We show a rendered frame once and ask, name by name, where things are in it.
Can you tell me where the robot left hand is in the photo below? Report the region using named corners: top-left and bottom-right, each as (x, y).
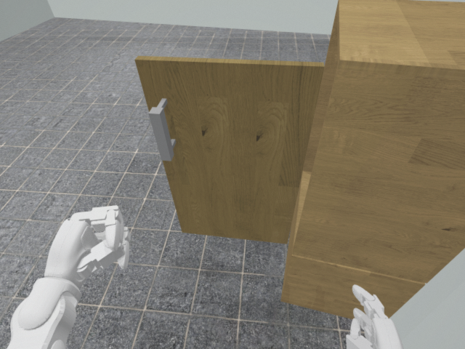
top-left (44, 205), bottom-right (131, 288)

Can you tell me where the robot left forearm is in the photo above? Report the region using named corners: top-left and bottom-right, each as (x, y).
top-left (7, 276), bottom-right (82, 349)

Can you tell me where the robot right hand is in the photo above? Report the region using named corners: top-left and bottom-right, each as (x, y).
top-left (346, 285), bottom-right (404, 349)

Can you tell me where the handle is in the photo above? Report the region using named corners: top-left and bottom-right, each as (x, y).
top-left (148, 98), bottom-right (176, 161)

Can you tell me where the cupboard door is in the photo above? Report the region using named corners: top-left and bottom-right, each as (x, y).
top-left (135, 56), bottom-right (325, 244)

